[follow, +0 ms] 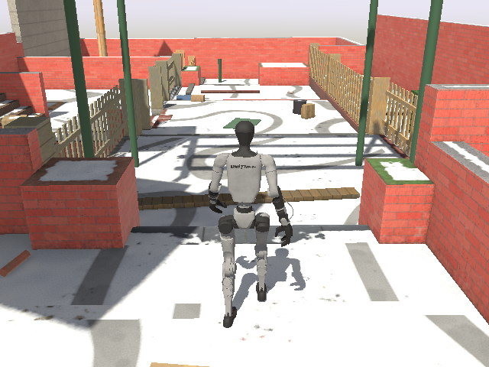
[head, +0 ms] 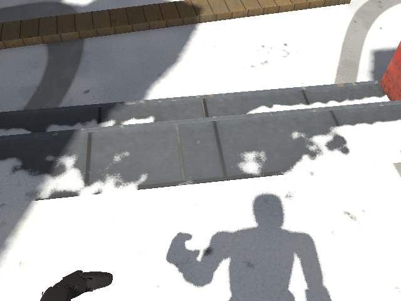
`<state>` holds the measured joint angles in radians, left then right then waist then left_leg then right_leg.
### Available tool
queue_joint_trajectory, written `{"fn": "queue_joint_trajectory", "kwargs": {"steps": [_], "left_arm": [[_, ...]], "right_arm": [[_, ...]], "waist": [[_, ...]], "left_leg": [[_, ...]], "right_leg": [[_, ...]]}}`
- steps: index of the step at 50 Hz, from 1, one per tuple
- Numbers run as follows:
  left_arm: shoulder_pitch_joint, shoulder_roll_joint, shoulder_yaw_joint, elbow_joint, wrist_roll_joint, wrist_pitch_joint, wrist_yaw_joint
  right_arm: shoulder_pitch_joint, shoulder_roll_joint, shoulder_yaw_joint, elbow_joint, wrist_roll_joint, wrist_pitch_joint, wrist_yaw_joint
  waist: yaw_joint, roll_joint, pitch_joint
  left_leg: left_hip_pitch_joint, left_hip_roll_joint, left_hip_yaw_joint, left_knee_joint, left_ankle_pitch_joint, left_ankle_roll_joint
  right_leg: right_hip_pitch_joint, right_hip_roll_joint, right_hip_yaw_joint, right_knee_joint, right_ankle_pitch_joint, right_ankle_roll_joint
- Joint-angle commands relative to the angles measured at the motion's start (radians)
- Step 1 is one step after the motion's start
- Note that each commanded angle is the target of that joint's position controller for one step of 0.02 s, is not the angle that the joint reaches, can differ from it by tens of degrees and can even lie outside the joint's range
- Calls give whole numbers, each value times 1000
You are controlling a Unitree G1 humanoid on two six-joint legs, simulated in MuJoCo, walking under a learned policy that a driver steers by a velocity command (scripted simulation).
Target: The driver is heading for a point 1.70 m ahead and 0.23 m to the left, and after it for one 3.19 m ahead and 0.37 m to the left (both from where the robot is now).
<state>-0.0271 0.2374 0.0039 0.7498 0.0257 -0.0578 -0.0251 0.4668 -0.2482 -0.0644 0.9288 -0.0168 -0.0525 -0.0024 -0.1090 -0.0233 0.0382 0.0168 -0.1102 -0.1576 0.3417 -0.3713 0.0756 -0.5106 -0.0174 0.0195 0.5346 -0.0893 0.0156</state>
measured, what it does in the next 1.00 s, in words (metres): walks ahead, turning left: right foot, then left foot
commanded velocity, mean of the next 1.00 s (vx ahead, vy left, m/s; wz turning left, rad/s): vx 0.50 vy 0.00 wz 0.34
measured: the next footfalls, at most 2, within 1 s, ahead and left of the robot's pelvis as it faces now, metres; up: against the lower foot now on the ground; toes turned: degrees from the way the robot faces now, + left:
right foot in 0.02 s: +0.18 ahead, -0.12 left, +0.00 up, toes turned +2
left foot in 0.54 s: +0.40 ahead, +0.15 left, +0.00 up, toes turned +23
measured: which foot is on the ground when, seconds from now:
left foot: down 0.00-0.02, up 0.04-0.52, down 0.54-1.00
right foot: up 0.00-0.00, down 0.02-0.54, up 0.56-1.00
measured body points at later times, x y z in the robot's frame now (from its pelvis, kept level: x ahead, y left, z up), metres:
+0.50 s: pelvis +0.25 +0.01 +0.00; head +0.29 +0.03 +0.45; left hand +0.15 +0.26 -0.14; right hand +0.53 -0.13 -0.09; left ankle +0.36 +0.14 -0.71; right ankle +0.14 -0.12 -0.73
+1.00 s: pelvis +0.50 +0.13 +0.00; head +0.52 +0.14 +0.45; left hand +0.56 +0.40 -0.12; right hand +0.56 -0.13 -0.13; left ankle +0.37 +0.13 -0.73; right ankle +0.71 +0.06 -0.69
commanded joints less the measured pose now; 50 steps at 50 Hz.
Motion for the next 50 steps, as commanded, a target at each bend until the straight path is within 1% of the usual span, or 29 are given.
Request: {"fn": "queue_joint_trajectory", "kwargs": {"steps": [1, 2, 3, 4, 5, 6, 7, 8, 9, 12, 16, 19, 23, 25, 26, 27, 28, 29, 30, 31, 32, 33, 34, 35, 37, 40, 43, 47, 50], "left_arm": [[258, 182, 61, 6, 9, -39, 29], [431, 263, 78, 8, 34, -43, 47], [385, 329, 96, 8, 36, -24, 47], [315, 219, 81, -8, 22, -12, 41], [256, 136, 60, -20, 12, -13, 37], [233, 107, 52, -14, 15, -17, 33], [246, 98, 48, -3, 12, -22, 35], [256, 96, 48, 10, 7, -30, 36], [276, 98, 49, 21, 1, -40, 33], [315, 112, 58, 43, -10, -57, 28], [354, 110, 61, 69, -6, -54, 26], [377, 131, 66, 83, -6, -51, 29], [441, 160, 73, 117, -5, -32, 39], [459, 186, 76, 136, -3, -18, 43], [463, 199, 76, 142, -2, -9, 44], [456, 196, 72, 139, -7, -2, 43], [462, 153, 57, 109, -7, -3, 39], [531, 46, 35, 54, -21, -5, 16], [392, 158, 63, 48, -11, -5, 22], [328, 140, 60, 27, -27, -14, 18], [335, 122, 53, 40, -27, -22, 17], [354, 113, 53, 58, -12, -13, 15], [399, 105, 51, 77, 4, 4, 11], [414, 97, 52, 88, 10, 19, 7], [397, 80, 53, 86, 14, 35, -4], [278, 78, 55, 54, 13, 41, -9], [191, 74, 52, 33, 3, 38, -10], [89, 56, 40, 5, -5, 30, -15], [32, 52, 34, -20, 1, 24, -19]], "right_arm": [[-63, -174, -40, -72, 7, -18, 3], [-56, -97, -20, -113, 17, -25, 5], [59, -44, -12, -142, 44, -19, 5], [27, -129, -22, -99, 12, 2, -6], [-44, -130, -26, -103, 3, 6, 6], [-77, -108, -23, -111, 3, 9, 14], [-99, -103, -24, -116, -11, 18, 23], [-97, -95, -22, -118, -18, 31, 33], [-107, -88, -21, -124, -18, 40, 40], [-194, -75, -15, -162, -19, 54, 56], [-336, -62, -1, -216, -17, 52, 71], [-441, -45, 16, -253, -16, 45, 84], [-509, -57, 19, -287, -27, 45, 86], [-459, -69, 12, -274, -34, 42, 73], [-371, -85, 3, -247, -37, 36, 65], [-208, -105, -11, -190, -45, 25, 54], [-48, -175, -34, -147, -56, 18, 36], [-62, -280, -53, -155, -39, 21, 23], [-36, -260, -53, -162, -10, 30, 13], [-107, -225, -44, -145, -4, 28, 5], [-150, -168, -28, -138, -2, 19, 5], [-186, -135, -17, -133, 1, 10, 5], [-212, -107, -7, -130, 6, 2, 6], [-208, -95, -1, -123, 7, -9, 9], [-175, -111, -4, -97, 16, -24, 11], [-121, -119, -6, -66, 16, -29, 11], [-81, -113, -1, -43, 12, -31, 9], [-25, -101, 8, -6, -1, -39, -1], [4, -99, 14, 21, -7, -37, -15]], "waist": [[192, 33, -138], [243, -90, -310], [151, -327, -355], [135, -118, -216], [131, -20, -108], [117, -11, -63], [112, -49, -43], [100, -81, -37], [98, -87, -41], [97, -69, -31], [117, -60, 11], [140, -62, 35], [156, -57, 49], [126, -78, 9], [87, -80, -43], [15, -45, -130], [-42, 53, -252], [37, 286, -350], [-26, 99, -330], [11, 85, -185], [52, 48, -107], [91, 41, -70], [125, 58, -65], [135, 64, -67], [143, 62, -46], [117, 65, 15], [93, 70, 34], [59, 72, 68], [47, 64, 87]], "left_leg": [[-181, 157, -112, 320, 637, 55], [-310, 92, -25, 608, 322, 36], [-604, -29, 67, 812, -208, 14], [-680, 71, 51, 901, -125, 23], [-665, 103, 54, 880, -24, 19], [-637, 131, 63, 849, 29, 8], [-619, 152, 72, 823, 47, -2], [-602, 160, 81, 816, 61, -12], [-600, 159, 90, 818, 74, -17], [-684, 175, 103, 803, 145, -32], [-732, 182, 143, 637, 278, -47], [-666, 177, 200, 445, 356, -31], [-606, 144, 262, 308, 255, 22], [-493, 78, 292, 269, 147, 64], [-388, 41, 293, 238, 118, 88], [-172, 15, 280, 155, 169, 116], [105, 192, 58, 131, 76, 161], [366, 504, -472, 42, 106, 294], [314, 492, -502, -28, 196, 279], [196, 451, -309, -31, 328, 252], [62, 401, -206, -51, 453, 216], [-21, 352, -122, -72, 511, 179], [-86, 320, -66, -100, 528, 161], [-116, 305, -42, -121, 545, 157], [-131, 285, -7, -162, 546, 159], [-117, 270, 20, -213, 501, 147], [-59, 266, 64, -224, 524, 122], [7, 282, 148, -233, 610, 92], [90, 307, 199, -205, 719, 77]], "right_leg": [[453, -18, 32, -106, -64, -62], [683, -284, 291, -129, -277, -110], [811, -457, 731, -272, -352, -213], [686, -415, 676, -272, -444, -207], [562, -356, 499, -281, -363, -183], [484, -310, 365, -302, -205, -165], [441, -275, 267, -315, -106, -150], [415, -249, 198, -326, -34, -139], [410, -243, 159, -330, 46, -141], [435, -250, 59, -357, 172, -160], [446, -223, -71, -381, 222, -158], [451, -219, -146, -383, 234, -144], [553, -254, -199, -318, 394, -129], [592, -261, -226, -184, 695, -123], [595, -260, -236, -52, 788, -122], [517, -238, -262, 150, 723, -106], [302, -209, -265, 430, 368, -85], [-100, -22, -215, 771, -488, -30], [-174, -16, -37, 839, -417, -36], [-209, -63, -18, 809, -304, -48], [-156, -90, -17, 724, -252, -52], [-98, -110, -13, 659, -232, -49], [-30, -115, -12, 621, -220, -41], [4, -111, -17, 601, -214, -35], [-19, -108, -31, 559, -177, -24], [-128, -120, -40, 465, -60, -6], [-187, -112, -44, 355, 30, -7], [-184, -62, -53, 214, 103, -43], [-175, -24, -85, 123, 80, -80]]}}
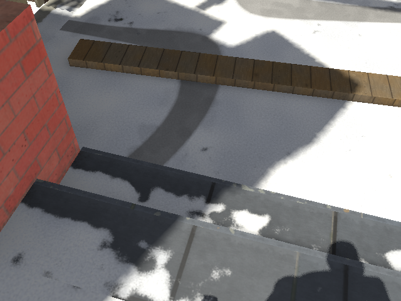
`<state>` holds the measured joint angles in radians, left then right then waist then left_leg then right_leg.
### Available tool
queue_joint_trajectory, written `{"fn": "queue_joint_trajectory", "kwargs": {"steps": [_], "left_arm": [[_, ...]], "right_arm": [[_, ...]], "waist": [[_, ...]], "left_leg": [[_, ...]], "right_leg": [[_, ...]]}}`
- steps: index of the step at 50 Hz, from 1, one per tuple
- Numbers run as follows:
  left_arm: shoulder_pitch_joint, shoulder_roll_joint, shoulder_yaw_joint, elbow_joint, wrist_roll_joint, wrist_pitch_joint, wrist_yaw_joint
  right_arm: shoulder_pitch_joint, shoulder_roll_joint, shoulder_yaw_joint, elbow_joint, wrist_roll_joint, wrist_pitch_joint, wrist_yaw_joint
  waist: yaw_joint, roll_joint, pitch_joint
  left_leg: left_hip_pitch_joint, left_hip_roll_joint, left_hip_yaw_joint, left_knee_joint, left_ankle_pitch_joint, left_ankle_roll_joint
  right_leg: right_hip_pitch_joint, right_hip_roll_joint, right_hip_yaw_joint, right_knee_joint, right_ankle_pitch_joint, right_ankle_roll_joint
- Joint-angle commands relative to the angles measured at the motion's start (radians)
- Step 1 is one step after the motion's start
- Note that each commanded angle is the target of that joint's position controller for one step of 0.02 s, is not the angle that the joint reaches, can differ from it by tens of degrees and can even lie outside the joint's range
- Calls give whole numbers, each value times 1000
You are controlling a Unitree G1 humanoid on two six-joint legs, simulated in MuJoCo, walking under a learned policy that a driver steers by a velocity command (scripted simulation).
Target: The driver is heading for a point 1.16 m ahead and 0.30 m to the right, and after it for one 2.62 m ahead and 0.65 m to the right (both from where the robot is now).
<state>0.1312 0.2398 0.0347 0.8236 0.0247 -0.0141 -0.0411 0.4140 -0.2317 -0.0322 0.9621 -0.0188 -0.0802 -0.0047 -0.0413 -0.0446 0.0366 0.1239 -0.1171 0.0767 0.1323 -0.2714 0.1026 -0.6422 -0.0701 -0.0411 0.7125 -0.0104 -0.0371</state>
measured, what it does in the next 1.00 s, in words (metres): walks ahead, turning right: right foot, then left foot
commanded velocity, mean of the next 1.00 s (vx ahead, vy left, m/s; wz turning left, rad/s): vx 0.50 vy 0.00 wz -0.42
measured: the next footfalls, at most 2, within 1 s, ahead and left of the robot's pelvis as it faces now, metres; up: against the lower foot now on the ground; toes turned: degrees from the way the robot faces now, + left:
right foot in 0.12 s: +0.23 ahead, -0.09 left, +0.00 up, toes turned -7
left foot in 0.64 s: +0.56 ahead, +0.00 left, +0.00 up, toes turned -24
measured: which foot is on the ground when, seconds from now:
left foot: down 0.00-0.14, up 0.16-0.62, down 0.64-1.00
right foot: up 0.00-0.10, down 0.12-0.64, up 0.66-1.00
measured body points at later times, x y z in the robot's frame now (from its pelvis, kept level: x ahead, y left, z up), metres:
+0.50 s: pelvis +0.27 -0.04 +0.01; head +0.30 -0.06 +0.45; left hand +0.34 +0.23 -0.12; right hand +0.40 -0.32 -0.10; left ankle +0.47 +0.09 -0.68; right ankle +0.19 -0.08 -0.74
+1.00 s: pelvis +0.52 -0.08 +0.01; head +0.54 -0.07 +0.46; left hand +0.79 +0.07 -0.10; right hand +0.39 -0.32 -0.11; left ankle +0.52 +0.02 -0.74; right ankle +0.55 -0.25 -0.69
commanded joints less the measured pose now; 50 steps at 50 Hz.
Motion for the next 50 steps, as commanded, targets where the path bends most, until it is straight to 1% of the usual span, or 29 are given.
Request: {"fn": "queue_joint_trajectory", "kwargs": {"steps": [1, 3, 4, 5, 6, 7, 8, 9, 10, 11, 13, 16, 19, 22, 27, 29, 30, 31, 32, 33, 34, 35, 36, 37, 38, 40, 44, 47, 50], "left_arm": [[-128, 48, 2, -98, 4, -22, -3], [-69, 57, 7, -85, 6, -23, 4], [-2, 72, 14, -67, 8, -25, 9], [115, 95, 27, -30, 11, -30, 14], [266, 124, 44, 13, 22, -37, 22], [399, 225, 75, 33, 27, -35, 36], [334, 275, 88, 21, 2, -21, 35], [270, 246, 88, 14, -33, -14, 29], [215, 200, 76, 1, -27, -11, 32], [185, 148, 63, 5, -19, -11, 33], [159, 120, 51, 5, -21, -21, 42], [201, 161, 60, 10, -25, -42, 42], [253, 172, 63, 9, -27, -42, 41], [307, 173, 65, 4, -28, -36, 42], [374, 186, 66, -7, -16, -19, 56], [337, 204, 70, -29, -8, -17, 63], [302, 224, 73, -50, -12, -15, 65], [265, 232, 73, -63, -11, -17, 64], [243, 218, 68, -74, -25, -23, 57], [268, 135, 46, -114, -34, -37, 54], [392, 115, 45, -137, -40, -35, 49], [367, 182, 51, -93, 2, -21, 57], [290, 178, 52, -100, 5, -19, 47], [265, 151, 46, -108, 3, -15, 40], [259, 138, 43, -110, 3, -6, 35], [282, 124, 40, -101, 5, 15, 30], [170, 122, 37, -140, 6, 25, 33], [36, 86, 14, -184, 11, 21, 18], [2, 70, -5, -190, 10, 24, 13]], "right_arm": [[53, -119, -16, -7, -6, -9, -18], [28, -143, -17, -5, -10, -9, -29], [18, -158, -19, -4, -13, -5, -35], [3, -175, -24, -11, -17, 3, -37], [-22, -188, -26, -25, -9, 7, -37], [-27, -154, -16, -70, -3, -1, -34], [25, -99, -14, -110, 15, -10, -11], [-56, -143, -17, -122, -12, -14, -8], [-118, -140, -14, -151, -3, -27, -2], [-126, -135, -15, -154, -1, -31, -2], [-114, -110, -10, -164, -23, 5, 1], [-145, -91, -6, -195, -32, 44, 9], [-277, -91, -2, -248, -28, 52, 12], [-369, -90, 3, -279, -18, 50, 15], [-477, -95, 12, -335, -9, 37, 15], [-438, -114, 9, -339, -5, 27, 14], [-392, -141, 0, -331, -7, 21, 16], [-288, -159, -10, -304, -7, 12, 11], [-129, -196, -25, -275, -14, -5, 1], [39, -275, -41, -272, -25, -9, -18], [-17, -335, -59, -273, -15, 11, -20], [-74, -235, -46, -281, 1, 23, -15], [-127, -153, -26, -289, -3, 26, -9], [-151, -121, -15, -281, -11, 24, -1], [-146, -117, -13, -267, -12, 18, 1], [-123, -120, -14, -242, -3, -2, 11], [-85, -150, -23, -208, 11, -13, 14], [-70, -168, -23, -196, 20, -3, 15], [-38, -178, -24, -178, 11, 8, 21]], "waist": [[-14, 89, 84], [23, 120, 37], [54, 135, -7], [103, 139, -70], [180, 117, -147], [217, -11, -254], [118, -220, -327], [123, -14, -240], [108, 28, -128], [65, 96, -43], [13, 78, -12], [7, 37, -18], [46, 12, 13], [92, -15, -5], [138, -26, -11], [105, -39, -13], [78, -31, -21], [25, -35, -63], [-59, 19, -143], [-99, 155, -325], [1, 378, -376], [6, 193, -225], [2, 97, -115], [23, 78, -60], [37, 119, -31], [59, 163, -35], [62, 142, -4], [39, 142, -16], [27, 160, -47]], "left_leg": [[3, 321, -17, 32, 700, 42], [39, 330, 21, 158, 1035, 19], [53, 333, 36, 273, 1178, 12], [33, 333, 46, 444, 1207, 8], [-92, 316, 72, 674, 1047, -4], [-314, 237, 103, 1026, 582, -24], [-714, 7, -14, 1342, -243, -70], [-814, 96, -156, 1357, -163, -54], [-827, 136, -148, 1302, -86, -55], [-791, 168, -138, 1214, -56, -61], [-697, 201, -136, 1096, -48, -94], [-693, 205, -98, 971, -9, -135], [-755, 209, -78, 808, 117, -164], [-767, 187, -79, 674, 222, -163], [-770, 133, -84, 528, 216, -138], [-659, 114, -100, 455, 158, -116], [-563, 89, -97, 420, 115, -102], [-423, 71, -98, 377, 96, -82], [-216, 147, -168, 310, 106, -44], [25, 407, -420, 296, -58, 3], [151, 568, -862, 174, -104, 122], [31, 532, -832, 173, -204, 122], [-97, 480, -664, 163, -136, 109], [-192, 431, -538, 139, 4, 89], [-245, 391, -448, 126, 125, 74], [-293, 350, -347, 115, 306, 61], [-292, 332, -225, 61, 404, 87], [-299, 297, -143, 66, 476, 72], [-308, 297, -106, 100, 539, 76]], "right_leg": [[-14, 45, -43, -83, -26, -43], [96, 102, -89, -104, -113, -82], [168, 136, -108, -107, -167, -104], [290, 166, -108, -138, -193, -128], [508, 149, -51, -218, -148, -168], [739, -84, 249, -229, -134, -247], [967, -290, 786, -358, -6, -420], [895, -254, 688, -384, -44, -394], [760, -232, 571, -414, -31, -364], [628, -188, 486, -447, 35, -320], [482, -102, 370, -478, 103, -270], [428, -47, 314, -502, 134, -265], [437, -18, 313, -511, 142, -236], [507, -3, 320, -470, 188, -198], [629, -28, 387, -361, 303, -192], [602, -41, 426, -321, 309, -171], [573, -33, 445, -297, 347, -150], [545, -9, 442, -209, 387, -129], [478, 46, 385, 2, 328, -102], [361, 109, 271, 308, -18, -76], [73, 241, 170, 514, -585, -51], [-26, 148, 184, 592, -503, -57], [-12, 129, 178, 583, -413, -51], [23, 106, 176, 536, -361, -41], [50, 85, 173, 489, -347, -28], [106, 85, 169, 433, -334, -7], [58, 84, 177, 270, -219, 8], [108, 77, 104, 97, -113, 15], [195, 67, 23, 78, -117, 9]]}}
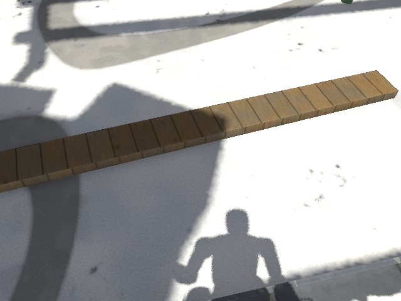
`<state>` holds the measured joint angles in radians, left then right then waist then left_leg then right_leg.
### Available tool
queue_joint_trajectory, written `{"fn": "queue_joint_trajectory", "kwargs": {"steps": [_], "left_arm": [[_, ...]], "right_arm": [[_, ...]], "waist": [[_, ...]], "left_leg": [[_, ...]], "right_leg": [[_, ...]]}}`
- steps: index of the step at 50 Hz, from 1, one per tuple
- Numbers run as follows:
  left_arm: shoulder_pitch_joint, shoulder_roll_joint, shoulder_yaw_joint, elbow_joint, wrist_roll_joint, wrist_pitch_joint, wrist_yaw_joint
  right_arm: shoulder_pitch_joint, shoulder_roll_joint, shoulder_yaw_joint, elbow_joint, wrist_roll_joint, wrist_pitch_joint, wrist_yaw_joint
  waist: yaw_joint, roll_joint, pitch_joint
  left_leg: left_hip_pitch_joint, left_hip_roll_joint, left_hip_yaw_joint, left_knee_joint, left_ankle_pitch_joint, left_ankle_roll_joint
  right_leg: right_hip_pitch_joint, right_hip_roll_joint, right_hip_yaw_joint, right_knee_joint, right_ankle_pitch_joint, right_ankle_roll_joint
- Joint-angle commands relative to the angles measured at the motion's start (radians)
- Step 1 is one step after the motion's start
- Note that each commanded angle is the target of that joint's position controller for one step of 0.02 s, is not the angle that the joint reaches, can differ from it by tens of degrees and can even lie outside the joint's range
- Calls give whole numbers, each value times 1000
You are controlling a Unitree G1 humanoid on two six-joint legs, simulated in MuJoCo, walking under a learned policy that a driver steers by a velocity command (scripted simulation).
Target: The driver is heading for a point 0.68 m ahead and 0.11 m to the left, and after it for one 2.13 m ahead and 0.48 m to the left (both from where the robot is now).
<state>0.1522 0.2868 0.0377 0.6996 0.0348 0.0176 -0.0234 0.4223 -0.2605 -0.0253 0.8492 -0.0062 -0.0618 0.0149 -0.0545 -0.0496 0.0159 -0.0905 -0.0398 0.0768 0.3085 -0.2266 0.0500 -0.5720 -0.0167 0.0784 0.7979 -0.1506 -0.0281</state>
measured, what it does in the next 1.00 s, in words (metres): goes down, turning left: right foot, then left foot 0.17 m lower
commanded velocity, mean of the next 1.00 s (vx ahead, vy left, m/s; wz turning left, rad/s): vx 0.50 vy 0.00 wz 0.22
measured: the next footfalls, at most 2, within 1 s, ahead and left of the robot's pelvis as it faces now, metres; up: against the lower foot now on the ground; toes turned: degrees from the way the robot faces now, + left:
right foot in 0.16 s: +0.15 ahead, -0.11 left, +0.00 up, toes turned -1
left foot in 0.70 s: +0.43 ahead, +0.08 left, -0.17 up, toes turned +10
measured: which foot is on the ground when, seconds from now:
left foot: down 0.00-0.16, up 0.18-0.68, down 0.70-1.00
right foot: up 0.00-0.14, down 0.16-0.72, up 0.74-1.00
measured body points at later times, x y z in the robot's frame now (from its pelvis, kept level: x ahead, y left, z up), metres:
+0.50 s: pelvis +0.21 -0.04 -0.02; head +0.21 -0.04 +0.43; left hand +0.16 +0.24 -0.15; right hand +0.34 -0.32 -0.14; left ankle +0.37 +0.12 -0.71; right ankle +0.11 -0.11 -0.75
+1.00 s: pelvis +0.47 +0.02 -0.19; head +0.48 +0.02 +0.26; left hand +0.52 +0.30 -0.31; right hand +0.50 -0.24 -0.33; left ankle +0.39 +0.08 -0.91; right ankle +0.66 -0.11 -0.86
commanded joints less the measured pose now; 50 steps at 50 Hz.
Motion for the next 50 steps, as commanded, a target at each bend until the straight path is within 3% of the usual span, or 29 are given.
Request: {"fn": "queue_joint_trajectory", "kwargs": {"steps": [1, 3, 5, 6, 7, 8, 9, 10, 13, 14, 16, 21, 23, 26, 30, 33, 35, 36, 37, 38, 39, 40, 41, 42, 43, 45, 46, 48, 50], "left_arm": [[-37, 26, -10, -69, -3, -9, 0], [-1, 58, 1, -49, 7, -13, 4], [3, 63, 0, -51, -2, -19, 7], [114, 66, 9, 1, 7, -24, 11], [226, 63, 15, 27, 6, -31, 16], [350, 157, 41, 56, 23, -34, 23], [333, 221, 48, 43, -10, -36, 21], [333, 192, 52, 59, -58, -35, 18], [183, 73, 16, 50, -35, -58, 10], [189, 72, 19, 71, -29, -63, 18], [223, 106, 28, 103, -8, -85, 20], [240, 129, 32, 161, -43, -126, 43], [239, 84, 16, 166, -38, -129, 53], [282, 71, 7, 176, -14, -131, 63], [381, 67, 8, 216, 18, -112, 74], [415, 67, 0, 245, 24, -91, 85], [403, 78, 2, 260, 18, -74, 83], [374, 79, 10, 246, 9, -74, 74], [410, 17, -2, 198, -23, -75, 73], [343, 76, 2, 158, -28, -75, 76], [272, 109, 5, 126, -15, -81, 70], [168, 149, 24, 135, 19, -72, 59], [149, 147, 35, 124, 22, -70, 46], [157, 134, 34, 158, 31, -56, 46], [83, 81, 25, 130, 19, -42, 41], [107, 1, 3, 150, 43, -35, 20], [217, 3, 10, 199, 28, -35, 10], [0, 94, 52, 121, 0, -56, 4], [-100, 58, 40, 93, 17, -71, -7]], "right_arm": [[-23, -155, -32, -57, 0, -4, -1], [7, -179, -42, -41, -14, 5, -9], [-5, -184, -43, -48, -5, 24, -14], [-21, -184, -48, -42, -8, 26, -19], [-11, -180, -46, -38, 6, 35, -15], [9, -130, -36, -62, 8, 35, -12], [86, -59, -27, -81, -11, 32, -5], [-3, -146, -48, -80, -30, 38, -15], [-50, -145, -63, -68, -2, 49, -10], [-43, -121, -55, -56, -20, 66, -5], [-50, -120, -63, -51, -24, 81, -4], [-224, -113, -77, -92, -14, 76, 10], [-252, -75, -67, -82, -23, 71, 35], [-262, -47, -56, -65, -31, 81, 54], [-428, -34, -38, -109, -18, 83, 40], [-305, -32, -37, -60, -26, 73, 15], [7, -55, -57, 59, -49, 64, 2], [136, -144, -93, 101, -52, 67, 4], [179, -230, -102, 91, -27, 58, 17], [230, -216, -99, 64, 21, 51, 23], [176, -243, -110, 58, 11, 60, 2], [-2, -144, -84, 26, 12, 69, -7], [-47, -144, -69, 19, -3, 44, -14], [-55, -109, -59, 32, -11, 28, -15], [-63, -117, -55, 32, 9, 8, -24], [-65, -155, -64, 40, -5, 7, -31], [-50, -160, -69, 49, -19, 7, -20], [31, -100, -56, 79, -4, -6, -24], [-7, -79, -51, 68, -9, -18, -31]], "waist": [[29, 161, -21], [39, 168, -15], [42, 117, -4], [94, 124, -23], [148, 78, -82], [186, -87, -148], [101, -210, -137], [150, -112, -58], [51, -32, 71], [48, -50, 63], [45, -21, 46], [37, -14, 81], [55, -2, 58], [75, 7, 65], [179, 20, 152], [165, 34, 136], [23, 68, 12], [-45, 210, -60], [2, 336, -196], [-85, 172, -335], [-73, 137, -264], [-5, -22, -104], [40, 64, -13], [63, 32, 70], [83, 22, 142], [83, 92, 66], [101, 120, 3], [31, 69, 60], [8, 73, 67]], "left_leg": [[-72, 230, -114, -73, 467, 135], [2, 301, -160, -24, 509, 157], [28, 269, -137, 30, 486, 145], [-9, 283, -123, 164, 684, 132], [-41, 206, -71, 337, 639, 105], [-243, 139, -18, 678, 328, 54], [-584, -25, -53, 893, -347, 27], [-671, 2, -153, 946, -334, 23], [-548, 84, -190, 781, -181, -5], [-498, 80, -159, 766, -141, -26], [-499, 80, -159, 767, 5, -27], [-556, 44, -212, 471, 389, -17], [-420, 30, -164, 393, 648, -11], [-369, 23, -160, 387, 763, 13], [-458, 42, -89, 204, 687, 25], [-322, 69, -41, 27, 582, 49], [10, 19, 11, -74, 514, 89], [286, 91, -70, 23, 610, 142], [667, 303, -285, 492, 1271, 271], [769, 410, -454, 400, 1208, 359], [628, 461, -599, 171, 480, 442], [341, 372, -571, 46, 115, 362], [143, 401, -618, 66, 150, 370], [-32, 366, -611, 64, 242, 368], [-233, 272, -485, -4, 240, 327], [-287, 212, -433, 17, 428, 298], [-263, 205, -411, 55, 495, 295], [-96, 182, -500, 107, 185, 289], [-213, 100, -469, 145, -84, 244]], "right_leg": [[128, 7, -109, -29, -1, -8], [116, -27, -72, 28, 60, -38], [153, 21, -119, -137, -241, -54], [306, 14, -95, -124, -68, -78], [448, 75, -137, -327, -194, -85], [669, -155, 163, -405, -154, -154], [792, -344, 527, -460, 23, -267], [693, -333, 495, -462, 85, -328], [445, -231, 245, -546, 111, -245], [404, -211, 198, -561, 140, -240], [408, -214, 156, -555, 230, -252], [388, -131, 6, -503, 69, -140], [282, -109, -40, -428, -71, -132], [221, -130, -39, -291, -155, -130], [340, -151, -58, -84, -105, -113], [435, -162, -56, 149, 135, -130], [374, -111, -128, 584, 289, -125], [119, -17, -191, 1035, -170, -92], [-328, 17, -172, 1390, -758, -30], [-473, -24, -87, 1343, -612, -17], [-577, -42, -56, 1169, -436, 2], [-472, -90, -46, 971, -373, 6], [-399, -117, 13, 720, -232, 20], [-299, -141, 22, 611, -222, 42], [-172, -137, 6, 367, -111, 90], [-1, -102, -57, 272, -38, 97], [34, -95, -62, 329, 109, 76], [-240, -115, 22, 167, 300, 61], [-120, -81, -1, -38, 519, 56]]}}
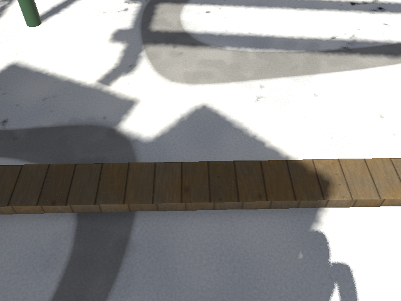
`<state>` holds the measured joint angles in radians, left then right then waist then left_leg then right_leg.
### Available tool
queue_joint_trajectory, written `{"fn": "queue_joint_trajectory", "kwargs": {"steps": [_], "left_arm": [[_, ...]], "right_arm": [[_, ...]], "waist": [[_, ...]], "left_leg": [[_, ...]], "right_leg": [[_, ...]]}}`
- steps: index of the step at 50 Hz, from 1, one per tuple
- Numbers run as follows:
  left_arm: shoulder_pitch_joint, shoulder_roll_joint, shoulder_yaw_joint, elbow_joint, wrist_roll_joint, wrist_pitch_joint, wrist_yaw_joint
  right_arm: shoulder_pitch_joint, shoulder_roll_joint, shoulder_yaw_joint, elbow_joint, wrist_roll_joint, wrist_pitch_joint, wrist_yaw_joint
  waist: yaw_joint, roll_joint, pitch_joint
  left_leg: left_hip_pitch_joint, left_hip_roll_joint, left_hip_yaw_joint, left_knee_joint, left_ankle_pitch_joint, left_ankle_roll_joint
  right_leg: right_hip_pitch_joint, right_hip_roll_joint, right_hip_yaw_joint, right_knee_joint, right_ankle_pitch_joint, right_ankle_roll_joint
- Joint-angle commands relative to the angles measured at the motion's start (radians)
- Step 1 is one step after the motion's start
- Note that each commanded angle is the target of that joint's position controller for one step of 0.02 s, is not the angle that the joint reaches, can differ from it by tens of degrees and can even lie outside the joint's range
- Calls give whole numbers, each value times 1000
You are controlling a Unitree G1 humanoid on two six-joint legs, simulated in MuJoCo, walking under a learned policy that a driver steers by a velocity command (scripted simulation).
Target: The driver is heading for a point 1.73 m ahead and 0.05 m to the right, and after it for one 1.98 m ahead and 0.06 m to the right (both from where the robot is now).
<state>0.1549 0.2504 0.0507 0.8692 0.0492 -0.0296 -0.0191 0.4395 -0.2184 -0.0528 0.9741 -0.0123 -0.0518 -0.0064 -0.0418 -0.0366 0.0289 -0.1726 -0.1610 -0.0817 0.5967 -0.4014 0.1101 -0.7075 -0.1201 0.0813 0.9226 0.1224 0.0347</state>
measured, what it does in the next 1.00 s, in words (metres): goes down: right foot 0.17 m lower, then left foot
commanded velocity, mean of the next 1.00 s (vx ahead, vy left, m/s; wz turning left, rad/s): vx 0.50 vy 0.00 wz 0.26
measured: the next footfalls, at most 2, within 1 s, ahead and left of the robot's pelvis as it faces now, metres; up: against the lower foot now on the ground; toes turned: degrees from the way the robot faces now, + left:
right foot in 0.24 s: +0.31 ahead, -0.18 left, -0.17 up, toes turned +11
left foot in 0.70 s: +0.54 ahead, +0.02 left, -0.17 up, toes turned +15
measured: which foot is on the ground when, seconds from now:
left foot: down 0.00-0.26, up 0.28-0.68, down 0.70-1.00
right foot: up 0.00-0.22, down 0.24-0.70, up 0.72-1.00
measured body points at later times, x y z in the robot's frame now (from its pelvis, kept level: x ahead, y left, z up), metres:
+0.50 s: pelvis +0.30 -0.10 -0.15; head +0.32 -0.12 +0.30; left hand +0.18 +0.12 -0.28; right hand +0.46 -0.31 -0.30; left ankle +0.40 +0.04 -0.81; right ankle +0.27 -0.19 -0.89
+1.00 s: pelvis +0.56 -0.05 -0.14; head +0.58 -0.04 +0.31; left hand +0.58 +0.21 -0.28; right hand +0.59 -0.30 -0.29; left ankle +0.50 +0.00 -0.89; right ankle +0.70 -0.18 -0.83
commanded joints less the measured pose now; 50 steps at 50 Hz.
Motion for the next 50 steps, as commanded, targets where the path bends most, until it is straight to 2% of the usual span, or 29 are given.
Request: {"fn": "queue_joint_trajectory", "kwargs": {"steps": [1, 3, 6, 9, 10, 12, 13, 14, 15, 16, 17, 18, 19, 21, 23, 25, 27, 31, 33, 34, 35, 36, 37, 38, 39, 41, 43, 45, 50], "left_arm": [[-99, 67, 21, -73, 11, -28, -23], [-103, 45, 15, -80, 1, -25, -34], [-201, 54, 10, -131, -17, -27, -34], [-152, 73, 20, -107, -58, -44, -13], [-88, 88, 29, -83, -65, -46, -6], [223, 144, 61, 35, -32, -52, 10], [379, 173, 67, 85, -12, -51, -2], [442, 189, 63, 105, 2, -52, -21], [460, 226, 81, 102, -21, -42, -26], [372, 220, 89, 79, -33, -45, -12], [270, 98, 55, 40, -29, -47, 1], [255, 87, 41, 48, -11, -57, 13], [230, 39, 19, 72, -3, -77, 16], [201, 48, 12, 96, -17, -91, 19], [202, 41, 8, 101, -29, -93, 19], [245, 18, 0, 106, -51, -85, 18], [337, 26, 0, 137, -58, -79, 19], [459, 36, -1, 190, -31, -58, 29], [461, 58, 0, 202, -20, -47, 34], [453, 63, -1, 206, -24, -45, 33], [407, 68, -3, 189, -35, -49, 30], [373, 35, -14, 134, -48, -58, 24], [481, -31, -23, 144, -71, -49, 18], [380, 78, 9, 147, -30, -38, 25], [290, 50, 8, 112, -24, -42, 20], [256, 15, 10, 110, -11, -32, 15], [286, -19, 8, 127, 0, -12, 5], [241, -19, 14, 113, -4, -6, 0], [-10, -23, 8, 32, -18, -10, -11]], "right_arm": [[-47, -118, -20, -70, -6, -24, -10], [-47, -133, -18, -86, -7, -18, -13], [9, -143, -19, -96, -43, -13, -21], [33, -136, -18, -86, -53, 6, -55], [54, -133, -17, -71, -53, 12, -57], [109, -135, -21, -34, -42, 28, -35], [187, -74, -22, -5, -23, 17, -14], [279, -40, -15, -10, 22, 12, -30], [254, -58, 1, -34, 25, 8, -47], [88, -90, 3, -77, -7, 10, -42], [-120, -139, -10, -97, -40, 14, -26], [-186, -121, -9, -108, -48, 18, -2], [-237, -108, -9, -120, -40, 13, 16], [-263, -58, 8, -134, -32, 15, 41], [-240, -23, 22, -111, -38, 8, 50], [-309, 0, 43, -125, -21, 4, 56], [-429, -2, 52, -152, -14, 8, 54], [-538, -24, 53, -180, -11, 0, 43], [-480, -30, 49, -157, -10, -11, 31], [-372, -47, 40, -122, -12, -20, 22], [-205, -86, 24, -79, -26, -31, 12], [-26, -183, -2, -52, -49, -38, -1], [-8, -226, -21, -37, -31, -19, 0], [-48, -160, -13, -40, -1, -3, 5], [-155, -131, -4, -49, 5, -4, 7], [-226, -84, 5, -48, 2, -19, 7], [-206, -64, 9, -26, 6, -36, 3], [-161, -89, 2, -2, 10, -48, 0], [-78, -87, 4, 32, 5, -49, -1]], "waist": [[-2, 39, 19], [-1, 84, 9], [-66, 131, 80], [-67, 119, 95], [-48, 97, 89], [79, -46, -32], [91, -132, -147], [46, -215, -205], [62, -265, -291], [76, -258, -220], [108, -77, -47], [103, -100, 37], [59, -43, 108], [-13, -63, 127], [-23, -136, 41], [8, -122, 14], [61, -64, 46], [99, -24, 68], [72, -23, 17], [28, -20, -42], [-56, -8, -132], [-116, 100, -276], [-68, 276, -378], [-64, 58, -241], [-29, 83, -90], [42, 66, 28], [74, 87, 22], [86, 93, 22], [44, 110, 69]], "left_leg": [[-192, 197, -297, -97, 16, 165], [-235, 191, -313, -34, -36, 153], [-148, 185, -372, 74, -38, 140], [-25, 175, -406, 216, 22, 104], [2, 158, -400, 318, 70, 103], [-149, 63, -222, 757, 1, 72], [-420, -27, -147, 1105, -446, 40], [-681, 3, -96, 1404, -502, 14], [-854, 59, -16, 1563, -384, 2], [-978, 108, 16, 1439, -175, 5], [-954, 162, 14, 1306, -67, 0], [-892, 172, -18, 1230, -44, -6], [-815, 191, -102, 988, 103, -13], [-581, 175, -30, 634, 239, -49], [-437, 166, 49, 429, 374, -62], [-359, 172, 97, 229, 459, -53], [-355, 168, 136, 114, 469, -46], [-413, 154, 153, -18, 322, -19], [-285, 106, 175, -85, 236, 4], [-131, 86, 183, -133, 237, 26], [136, 145, 116, -140, 310, 70], [415, 391, -148, -128, 342, 138], [616, 618, -528, -192, 371, 292], [511, 540, -477, -245, 213, 239], [352, 495, -355, -302, 231, 204], [115, 414, -218, -376, 375, 147], [36, 371, -136, -407, 462, 131], [34, 362, -93, -426, 519, 138], [13, 315, -7, -459, 522, 109]], "right_leg": [[125, 46, -8, -198, 334, -19], [204, 74, -8, -218, 323, -25], [164, 84, 41, -369, 188, -13], [266, 11, 100, -624, 270, -16], [328, -4, 91, -701, 296, -21], [744, 28, -14, -689, 298, -10], [1030, -52, 52, -442, 429, -12], [1212, -183, 144, -186, 668, -19], [1220, -304, 340, -285, 313, -107], [1062, -351, 509, -523, -481, -235], [830, -258, 448, -631, -666, -228], [661, -257, 447, -629, -518, -248], [524, -193, 341, -624, -328, -191], [300, -75, 151, -709, -177, -156], [343, -45, 69, -697, 72, -188], [405, -47, 20, -709, 165, -178], [497, -61, 30, -741, 163, -168], [761, -92, 33, -687, 267, -177], [814, -87, 7, -565, 473, -173], [796, -73, -13, -444, 538, -168], [657, -51, -42, -271, 462, -157], [434, 4, -90, 18, 84, -145], [118, 166, -133, 342, -704, -117], [10, 116, -55, 373, -638, -131], [-9, 85, -53, 325, -547, -129], [98, 45, -53, 220, -472, -106], [181, 46, -71, 166, -449, -79], [154, 42, -85, 125, -403, -68], [134, 34, -122, -135, -201, -45]]}}
Velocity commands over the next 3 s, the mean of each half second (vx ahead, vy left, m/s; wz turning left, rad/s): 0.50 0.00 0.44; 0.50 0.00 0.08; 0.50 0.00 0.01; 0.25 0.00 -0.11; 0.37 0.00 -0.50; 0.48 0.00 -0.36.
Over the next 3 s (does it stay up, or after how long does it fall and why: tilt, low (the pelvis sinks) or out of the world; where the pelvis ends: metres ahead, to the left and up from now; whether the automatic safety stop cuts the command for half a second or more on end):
stays up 1.38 0.03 -0.15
